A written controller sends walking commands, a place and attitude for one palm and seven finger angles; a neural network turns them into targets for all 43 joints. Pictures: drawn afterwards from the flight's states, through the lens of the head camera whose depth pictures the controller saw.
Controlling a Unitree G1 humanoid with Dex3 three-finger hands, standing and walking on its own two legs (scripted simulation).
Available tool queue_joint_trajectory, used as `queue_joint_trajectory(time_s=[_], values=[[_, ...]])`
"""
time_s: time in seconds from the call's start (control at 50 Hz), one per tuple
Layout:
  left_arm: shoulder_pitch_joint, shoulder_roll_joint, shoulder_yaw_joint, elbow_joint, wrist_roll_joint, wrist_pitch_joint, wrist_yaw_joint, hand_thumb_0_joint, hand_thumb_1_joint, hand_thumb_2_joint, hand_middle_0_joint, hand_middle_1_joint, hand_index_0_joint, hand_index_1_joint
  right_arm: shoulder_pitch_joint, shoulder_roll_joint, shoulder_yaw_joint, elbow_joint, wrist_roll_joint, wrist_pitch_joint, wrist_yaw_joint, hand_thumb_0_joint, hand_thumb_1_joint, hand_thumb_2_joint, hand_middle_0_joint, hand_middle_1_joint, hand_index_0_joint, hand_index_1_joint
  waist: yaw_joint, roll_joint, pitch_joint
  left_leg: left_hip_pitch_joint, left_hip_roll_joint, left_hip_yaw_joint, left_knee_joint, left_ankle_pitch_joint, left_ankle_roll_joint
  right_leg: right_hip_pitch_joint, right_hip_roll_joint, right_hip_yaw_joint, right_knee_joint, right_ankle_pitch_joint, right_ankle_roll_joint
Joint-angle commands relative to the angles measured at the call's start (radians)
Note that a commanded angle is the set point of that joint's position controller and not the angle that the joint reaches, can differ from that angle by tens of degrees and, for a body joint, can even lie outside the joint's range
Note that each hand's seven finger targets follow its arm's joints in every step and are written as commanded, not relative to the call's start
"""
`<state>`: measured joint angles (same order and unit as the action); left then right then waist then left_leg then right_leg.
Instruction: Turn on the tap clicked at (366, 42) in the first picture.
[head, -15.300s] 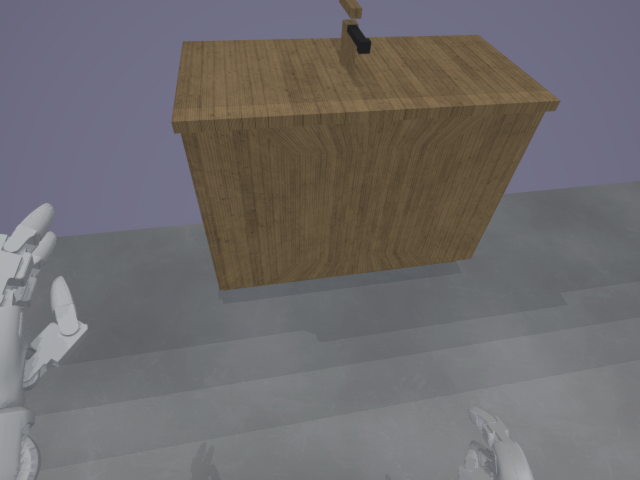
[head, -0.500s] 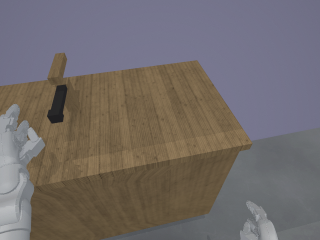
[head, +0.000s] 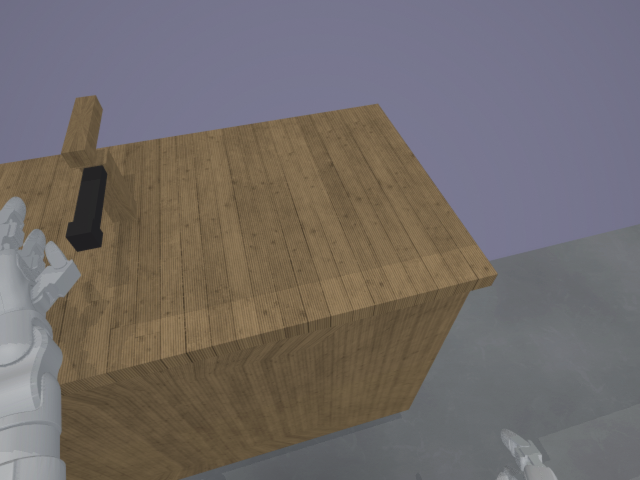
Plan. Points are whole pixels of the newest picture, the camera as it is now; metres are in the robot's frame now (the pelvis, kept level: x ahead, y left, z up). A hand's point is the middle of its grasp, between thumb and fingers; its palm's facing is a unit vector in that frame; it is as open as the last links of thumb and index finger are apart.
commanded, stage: reach beside the lever's end, fingers flat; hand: left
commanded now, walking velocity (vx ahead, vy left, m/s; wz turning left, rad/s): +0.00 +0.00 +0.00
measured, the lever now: (85, 234) +0.36 +0.32 +0.12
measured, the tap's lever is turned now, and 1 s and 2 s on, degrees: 0 2 14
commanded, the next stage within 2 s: push the lever round in 0.20 s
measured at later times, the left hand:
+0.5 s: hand (66, 274) +0.31 +0.33 +0.10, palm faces +0.55 -0.83 -0.09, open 7.8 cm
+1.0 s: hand (92, 271) +0.32 +0.30 +0.10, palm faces +0.54 -0.84 -0.09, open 7.8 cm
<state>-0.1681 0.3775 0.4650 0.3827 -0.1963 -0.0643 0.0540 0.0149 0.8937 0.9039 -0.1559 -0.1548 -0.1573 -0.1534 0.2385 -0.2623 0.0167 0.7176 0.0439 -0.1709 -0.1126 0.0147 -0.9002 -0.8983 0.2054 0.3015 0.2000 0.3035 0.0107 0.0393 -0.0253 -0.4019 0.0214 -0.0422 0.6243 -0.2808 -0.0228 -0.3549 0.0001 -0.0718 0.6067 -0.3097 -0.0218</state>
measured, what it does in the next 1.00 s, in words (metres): stands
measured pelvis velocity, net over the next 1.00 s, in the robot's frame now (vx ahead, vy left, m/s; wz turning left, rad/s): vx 0.01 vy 0.00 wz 0.01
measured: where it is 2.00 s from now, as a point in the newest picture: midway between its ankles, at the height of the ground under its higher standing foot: outside the picture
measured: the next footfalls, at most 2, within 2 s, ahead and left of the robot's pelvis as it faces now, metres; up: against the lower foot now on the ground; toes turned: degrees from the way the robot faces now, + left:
none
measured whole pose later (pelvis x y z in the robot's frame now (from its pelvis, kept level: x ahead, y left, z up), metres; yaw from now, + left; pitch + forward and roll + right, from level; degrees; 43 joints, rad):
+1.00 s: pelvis +0.01 +0.00 +0.00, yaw +1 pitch +3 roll -1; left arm -0.13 0.31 0.40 0.30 -0.18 -0.06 0.13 0.02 0.90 0.91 -0.15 -0.15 -0.16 -0.15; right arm 0.22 -0.26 0.01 0.71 0.04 -0.14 -0.10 0.01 -0.90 -0.90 0.21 0.30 0.20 0.30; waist 0.02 0.04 -0.03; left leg -0.39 0.02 -0.05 0.64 -0.30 -0.03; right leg -0.34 0.00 -0.08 0.61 -0.32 -0.02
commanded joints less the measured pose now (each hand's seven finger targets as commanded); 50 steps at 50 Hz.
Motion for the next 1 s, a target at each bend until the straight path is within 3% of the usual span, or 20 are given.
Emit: queue_joint_trajectory(time_s=[0.0,0.04,0.1,0.2,0.22,0.32,0.36,0.38,0.4,0.5,0.58,0.66,0.68,0.76,0.78,0.84,0.88,0.92,0.96,0.98], values=[[-0.217,0.302,0.098,-0.225,-0.001,-0.077,0.010,0.000,0.900,0.900,-0.150,-0.150,-0.150,-0.150,-0.071,-0.138,-0.050,-0.145,0.002,-0.039,-0.011,0.000,-0.900,-0.900,0.200,0.300,0.200,0.300,0.014,0.018,-0.237,0.097,-0.029,0.010,-0.076,0.164,0.050,0.084,-0.002,0.026,-0.082,0.218,0.008],[-0.237,0.318,0.104,-0.234,-0.003,-0.078,0.003,0.000,0.900,0.900,-0.150,-0.150,-0.150,-0.150,-0.075,-0.138,-0.049,-0.147,0.003,-0.036,-0.013,0.000,-0.900,-0.900,0.200,0.300,0.200,0.300,0.013,0.052,-0.230,0.094,-0.028,0.009,-0.079,0.152,0.048,0.074,0.000,0.028,-0.083,0.199,0.005],[-0.237,0.290,0.081,-0.283,0.007,-0.093,0.005,0.000,0.900,0.900,-0.150,-0.150,-0.150,-0.150,-0.073,-0.133,-0.052,-0.149,-0.001,-0.039,-0.010,0.000,-0.900,-0.900,0.200,0.300,0.200,0.300,0.012,0.085,-0.249,0.129,-0.024,0.005,-0.076,0.185,0.047,0.071,0.002,0.025,-0.075,0.217,0.000],[-0.216,0.244,0.051,-0.282,-0.003,-0.091,-0.001,0.000,0.900,0.900,-0.150,-0.150,-0.150,-0.150,-0.071,-0.134,-0.053,-0.141,0.000,-0.042,-0.010,0.000,-0.900,-0.900,0.200,0.300,0.200,0.300,0.003,0.048,-0.236,0.136,-0.022,-0.002,-0.073,0.197,0.044,0.060,0.005,0.017,-0.072,0.226,0.000],[-0.175,0.266,0.080,-0.266,-0.009,-0.083,-0.003,0.000,0.900,0.900,-0.150,-0.150,-0.150,-0.150,-0.068,-0.138,-0.056,-0.145,0.000,-0.042,-0.010,0.000,-0.900,-0.900,0.200,0.300,0.200,0.300,0.017,0.024,-0.245,0.125,-0.022,-0.001,-0.074,0.204,0.044,0.077,0.004,0.017,-0.073,0.237,0.000],[-0.224,0.277,0.079,-0.287,-0.006,-0.069,-0.004,0.000,0.900,0.900,-0.150,-0.150,-0.150,-0.150,-0.081,-0.132,-0.049,-0.147,0.002,-0.035,-0.013,0.000,-0.900,-0.900,0.200,0.300,0.200,0.300,0.010,0.062,-0.225,0.124,-0.024,-0.002,-0.075,0.190,0.042,0.064,0.002,0.020,-0.077,0.220,-0.001],[-0.236,0.259,0.057,-0.298,-0.006,-0.072,-0.002,0.000,0.900,0.900,-0.150,-0.150,-0.150,-0.150,-0.083,-0.133,-0.048,-0.149,0.000,-0.038,-0.013,0.000,-0.900,-0.900,0.200,0.300,0.200,0.300,0.002,0.041,-0.235,0.130,-0.025,-0.002,-0.070,0.195,0.044,0.062,0.003,0.018,-0.074,0.226,0.000],[-0.255,0.254,0.051,-0.303,0.004,-0.077,0.006,0.000,0.900,0.900,-0.150,-0.150,-0.150,-0.150,-0.088,-0.128,-0.044,-0.143,0.002,-0.037,-0.014,0.000,-0.900,-0.900,0.200,0.300,0.200,0.300,-0.002,0.076,-0.216,0.134,-0.023,-0.006,-0.069,0.188,0.043,0.045,0.003,0.019,-0.073,0.211,-0.001],[-0.275,0.246,0.041,-0.299,0.005,-0.080,0.009,0.000,0.900,0.900,-0.150,-0.150,-0.150,-0.150,-0.080,-0.131,-0.045,-0.142,-0.002,-0.036,-0.013,0.000,-0.900,-0.900,0.200,0.300,0.200,0.300,-0.005,0.052,-0.230,0.134,-0.024,-0.010,-0.068,0.182,0.042,0.045,0.003,0.018,-0.071,0.208,-0.001],[-0.289,0.219,0.008,-0.279,0.010,-0.074,0.015,0.000,0.900,0.900,-0.150,-0.150,-0.150,-0.150,-0.088,-0.130,-0.043,-0.141,0.001,-0.034,-0.012,0.000,-0.900,-0.900,0.200,0.300,0.200,0.300,-0.009,0.059,-0.226,0.134,-0.024,-0.010,-0.070,0.158,0.040,0.035,0.003,0.019,-0.074,0.189,-0.003],[-0.284,0.236,0.026,-0.277,0.018,-0.059,0.034,0.000,0.900,0.900,-0.150,-0.150,-0.150,-0.150,-0.094,-0.129,-0.040,-0.147,0.000,-0.026,-0.012,0.000,-0.900,-0.900,0.200,0.300,0.200,0.300,0.004,0.052,-0.234,0.126,-0.025,-0.012,-0.072,0.165,0.040,0.054,0.001,0.018,-0.072,0.195,-0.002],[-0.223,0.200,0.009,-0.302,0.015,-0.058,0.046,0.000,0.900,0.900,-0.150,-0.150,-0.150,-0.150,-0.091,-0.125,-0.046,-0.162,-0.006,-0.022,-0.002,0.000,-0.900,-0.900,0.200,0.300,0.200,0.300,0.016,0.029,-0.272,0.135,-0.024,-0.002,-0.066,0.228,0.038,0.091,0.002,0.016,-0.064,0.263,-0.001],[-0.203,0.222,0.038,-0.298,0.019,-0.060,0.056,0.000,0.900,0.900,-0.150,-0.150,-0.150,-0.150,-0.092,-0.124,-0.045,-0.158,-0.005,-0.019,-0.001,0.000,-0.900,-0.900,0.200,0.300,0.200,0.300,0.021,0.039,-0.259,0.131,-0.023,-0.002,-0.064,0.233,0.039,0.093,0.001,0.018,-0.066,0.267,-0.002],[-0.199,0.194,0.012,-0.344,0.014,-0.071,0.057,0.000,0.900,0.900,-0.150,-0.150,-0.150,-0.150,-0.096,-0.122,-0.049,-0.165,-0.008,-0.018,0.005,0.000,-0.900,-0.900,0.200,0.300,0.200,0.300,0.016,0.037,-0.265,0.133,-0.024,0.009,-0.061,0.237,0.041,0.100,0.002,0.021,-0.067,0.284,0.001],[-0.175,0.219,0.045,-0.323,0.018,-0.070,0.064,0.000,0.900,0.900,-0.150,-0.150,-0.150,-0.150,-0.096,-0.122,-0.048,-0.157,-0.006,-0.014,0.004,0.000,-0.900,-0.900,0.200,0.300,0.200,0.300,0.021,0.019,-0.240,0.120,-0.023,0.004,-0.064,0.229,0.042,0.102,0.002,0.020,-0.071,0.275,0.000],[-0.220,0.194,0.007,-0.315,0.011,-0.064,0.058,0.000,0.900,0.900,-0.150,-0.150,-0.150,-0.150,-0.106,-0.125,-0.045,-0.157,-0.001,-0.011,0.000,0.000,-0.900,-0.900,0.200,0.300,0.200,0.300,0.004,0.014,-0.205,0.102,-0.026,0.009,-0.071,0.167,0.045,0.075,0.002,0.024,-0.086,0.222,0.002],[-0.271,0.186,-0.007,-0.343,0.020,-0.071,0.064,0.000,0.900,0.900,-0.150,-0.150,-0.150,-0.150,-0.112,-0.121,-0.044,-0.150,-0.001,-0.014,-0.005,0.000,-0.900,-0.900,0.200,0.300,0.200,0.300,-0.003,0.061,-0.213,0.119,-0.028,0.006,-0.070,0.153,0.045,0.062,0.000,0.027,-0.084,0.199,0.000],[-0.256,0.176,-0.020,-0.341,0.024,-0.073,0.069,0.000,0.900,0.900,-0.150,-0.150,-0.150,-0.150,-0.109,-0.122,-0.047,-0.152,-0.006,-0.016,-0.004,0.000,-0.900,-0.900,0.200,0.300,0.200,0.300,-0.001,0.056,-0.238,0.133,-0.028,0.009,-0.067,0.162,0.045,0.069,0.002,0.028,-0.084,0.209,-0.001],[-0.261,0.150,-0.051,-0.323,0.023,-0.073,0.071,0.000,0.900,0.900,-0.150,-0.150,-0.150,-0.150,-0.107,-0.124,-0.046,-0.149,-0.005,-0.019,-0.004,0.000,-0.900,-0.900,0.200,0.300,0.200,0.300,-0.008,0.021,-0.225,0.120,-0.029,0.003,-0.069,0.145,0.045,0.063,0.001,0.025,-0.086,0.197,0.001],[-0.270,0.165,-0.031,-0.305,0.027,-0.072,0.078,0.000,0.900,0.900,-0.150,-0.150,-0.150,-0.150,-0.108,-0.126,-0.044,-0.142,-0.003,-0.018,-0.005,0.000,-0.900,-0.900,0.200,0.300,0.200,0.300,-0.008,0.012,-0.208,0.114,-0.028,0.001,-0.070,0.137,0.047,0.058,0.001,0.026,-0.088,0.188,0.002]])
